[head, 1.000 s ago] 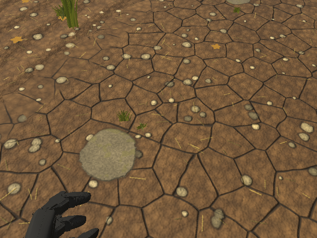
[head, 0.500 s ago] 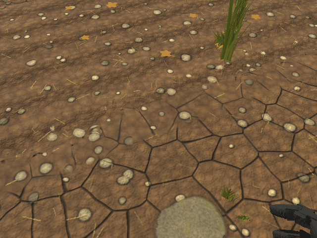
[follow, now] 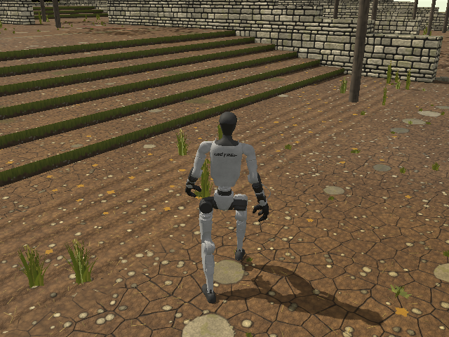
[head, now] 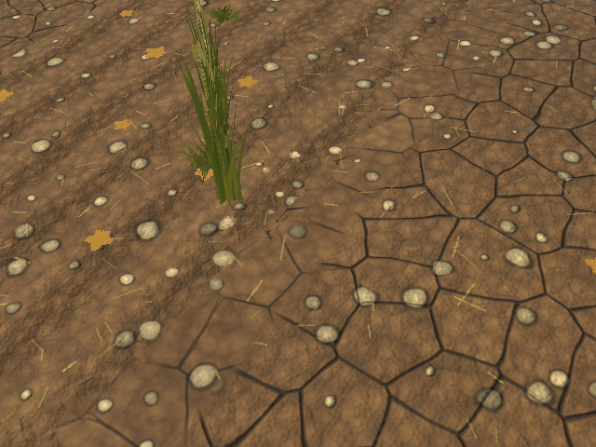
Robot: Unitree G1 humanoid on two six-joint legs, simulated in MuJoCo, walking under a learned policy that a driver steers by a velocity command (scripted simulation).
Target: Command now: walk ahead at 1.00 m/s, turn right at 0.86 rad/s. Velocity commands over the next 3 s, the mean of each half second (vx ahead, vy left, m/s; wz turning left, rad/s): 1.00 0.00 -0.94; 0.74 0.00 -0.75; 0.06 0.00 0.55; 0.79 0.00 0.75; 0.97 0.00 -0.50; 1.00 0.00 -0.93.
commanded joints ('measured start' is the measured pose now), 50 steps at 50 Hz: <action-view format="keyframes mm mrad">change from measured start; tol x64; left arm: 1 -19 71 16 -69 -5 -15 -29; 50 179 205 32 -115 120 -51 19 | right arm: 1 -157 -222 -40 -112 4 -4 -15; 50 69 -57 40 -100 2 9 6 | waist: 1 97 39 106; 27 -76 -122 -218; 29 22 632 -485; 50 119 -229 -357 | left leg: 1 -170 257 5 -37 1004 107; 4 -217 288 -31 495 1526 125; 7 -1030 -105 -413 1506 -156 77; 23 -581 -17 -405 222 517 -30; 30 250 426 -1269 -15 -567 236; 47 -234 218 -202 164 1135 126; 49 -402 133 -178 550 858 61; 50 -719 -20 -247 1041 -324 1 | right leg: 1 223 72 -119 -124 17 -47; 8 1101 -101 961 -727 -778 -349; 21 450 167 443 -669 -336 -152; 27 630 150 468 -133 75 -54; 29 48 253 303 508 -661 -3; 47 507 206 -9 -356 -57 -21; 50 1247 -277 443 -293 1247 -273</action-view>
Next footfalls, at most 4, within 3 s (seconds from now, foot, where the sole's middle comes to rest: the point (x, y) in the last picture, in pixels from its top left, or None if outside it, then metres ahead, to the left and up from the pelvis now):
0.10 right None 0.30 -0.07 -0.75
0.54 left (315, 356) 0.74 -0.03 -0.75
0.98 right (480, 314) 0.82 -0.45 -0.75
1.44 left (364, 312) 0.85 -0.16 -0.75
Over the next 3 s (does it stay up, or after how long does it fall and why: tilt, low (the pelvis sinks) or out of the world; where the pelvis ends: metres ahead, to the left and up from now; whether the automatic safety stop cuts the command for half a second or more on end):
stays up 1.80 -0.71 0.02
